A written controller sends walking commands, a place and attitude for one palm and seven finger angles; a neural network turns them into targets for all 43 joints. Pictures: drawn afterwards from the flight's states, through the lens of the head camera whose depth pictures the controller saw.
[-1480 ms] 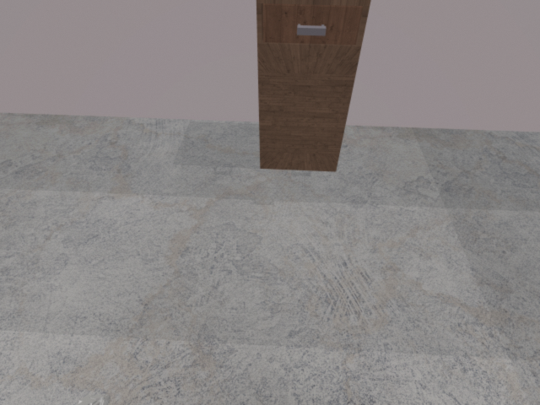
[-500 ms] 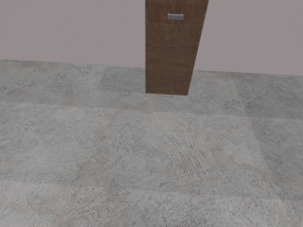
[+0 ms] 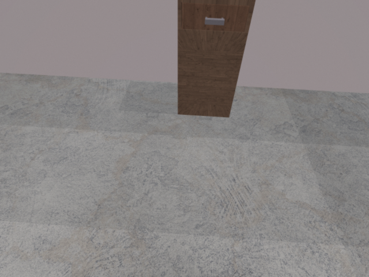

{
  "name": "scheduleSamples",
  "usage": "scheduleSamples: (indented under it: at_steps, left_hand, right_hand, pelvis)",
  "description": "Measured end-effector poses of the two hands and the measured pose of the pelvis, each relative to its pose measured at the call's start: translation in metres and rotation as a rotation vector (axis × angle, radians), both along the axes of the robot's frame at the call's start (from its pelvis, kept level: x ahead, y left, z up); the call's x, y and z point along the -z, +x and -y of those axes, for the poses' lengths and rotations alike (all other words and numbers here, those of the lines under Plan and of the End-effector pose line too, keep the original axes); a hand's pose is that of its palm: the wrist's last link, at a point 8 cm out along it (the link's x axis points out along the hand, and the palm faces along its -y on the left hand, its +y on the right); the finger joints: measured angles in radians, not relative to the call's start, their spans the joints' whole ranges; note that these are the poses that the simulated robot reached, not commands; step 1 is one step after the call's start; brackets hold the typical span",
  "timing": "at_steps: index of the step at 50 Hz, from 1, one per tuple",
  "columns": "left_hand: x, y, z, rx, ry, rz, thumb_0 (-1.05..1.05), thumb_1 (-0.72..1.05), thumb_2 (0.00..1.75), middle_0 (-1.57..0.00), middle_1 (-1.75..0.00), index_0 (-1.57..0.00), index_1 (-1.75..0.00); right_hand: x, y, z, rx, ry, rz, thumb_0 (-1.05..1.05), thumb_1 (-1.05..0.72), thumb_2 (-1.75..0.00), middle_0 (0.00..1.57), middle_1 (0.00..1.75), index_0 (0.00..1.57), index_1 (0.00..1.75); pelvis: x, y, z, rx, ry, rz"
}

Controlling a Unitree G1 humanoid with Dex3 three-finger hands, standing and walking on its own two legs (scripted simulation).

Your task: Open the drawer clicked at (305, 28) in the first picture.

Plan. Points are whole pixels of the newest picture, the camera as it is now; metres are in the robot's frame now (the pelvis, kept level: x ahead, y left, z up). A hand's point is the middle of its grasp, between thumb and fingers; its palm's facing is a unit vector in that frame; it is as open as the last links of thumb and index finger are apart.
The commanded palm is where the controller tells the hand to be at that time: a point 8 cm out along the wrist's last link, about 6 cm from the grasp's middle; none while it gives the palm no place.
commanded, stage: walk to a spot facing it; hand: left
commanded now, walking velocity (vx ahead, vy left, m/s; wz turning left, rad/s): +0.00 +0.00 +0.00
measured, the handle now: (214, 20) +1.44 -0.09 -0.01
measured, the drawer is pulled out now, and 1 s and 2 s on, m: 0.00 0.00 0.00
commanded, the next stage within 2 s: turn to face it in 1.84 s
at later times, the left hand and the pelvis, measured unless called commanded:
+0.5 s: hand out of the picture +0.08 +0.16 -0.19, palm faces -0.10 -0.97 -0.21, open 7.3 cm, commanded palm none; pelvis +0.06 -0.04 -0.02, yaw -10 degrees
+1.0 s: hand (131, 229) +0.29 +0.18 -0.20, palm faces -0.29 -0.94 -0.18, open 7.4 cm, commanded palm none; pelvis +0.25 -0.01 -0.02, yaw -23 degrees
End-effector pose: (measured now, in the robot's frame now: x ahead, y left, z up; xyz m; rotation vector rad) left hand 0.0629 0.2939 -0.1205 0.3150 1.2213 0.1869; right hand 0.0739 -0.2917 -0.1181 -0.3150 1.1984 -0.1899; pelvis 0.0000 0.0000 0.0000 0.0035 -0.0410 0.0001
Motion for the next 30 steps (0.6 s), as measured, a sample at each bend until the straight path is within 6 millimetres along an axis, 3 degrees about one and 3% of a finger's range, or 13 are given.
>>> scheduleSamples:
  at_steps: [9, 16, 23, 26, 30]
  left_hand:
    - [0.006, -0.007, 0.008, -0.006, -0.015, -0.028, 0.00, 0.91, 0.90, -0.20, -0.30, -0.20, -0.30]
    - [0.027, -0.018, 0.036, 0.017, -0.092, -0.130, 0.00, 0.91, 0.90, -0.20, -0.30, -0.20, -0.30]
    - [0.038, 0.015, 0.080, 0.061, -0.120, -0.124, 0.00, 0.91, 0.90, -0.20, -0.30, -0.20, -0.30]
    - [0.034, 0.022, 0.094, 0.048, -0.126, -0.108, 0.00, 0.91, 0.90, -0.20, -0.30, -0.20, -0.30]
    - [0.024, 0.027, 0.108, 0.068, -0.139, -0.173, 0.00, 0.91, 0.90, -0.20, -0.30, -0.20, -0.30]
  right_hand:
    - [0.006, -0.006, -0.006, 0.017, 0.014, -0.008, 0.00, -0.91, -0.90, 0.20, 0.30, 0.21, 0.30]
    - [0.026, -0.035, -0.023, 0.122, 0.077, -0.037, 0.00, -0.91, -0.90, 0.20, 0.30, 0.21, 0.30]
    - [0.052, -0.073, -0.017, 0.243, 0.133, -0.161, 0.00, -0.91, -0.90, 0.20, 0.30, 0.21, 0.30]
    - [0.047, -0.061, -0.013, 0.250, 0.140, -0.193, 0.01, -0.91, -0.90, 0.20, 0.30, 0.21, 0.30]
    - [0.032, -0.013, -0.006, 0.268, 0.144, -0.095, 0.01, -0.91, -0.90, 0.20, 0.30, 0.20, 0.30]
  pelvis:
    - [0.002, 0.003, 0.000, 0.027, -0.001, -0.004]
    - [0.013, 0.023, 0.005, 0.105, 0.009, -0.023]
    - [0.027, 0.051, 0.030, 0.162, 0.002, -0.018]
    - [0.021, 0.065, 0.037, 0.174, -0.003, -0.019]
    - [0.009, 0.087, 0.041, 0.209, 0.005, -0.031]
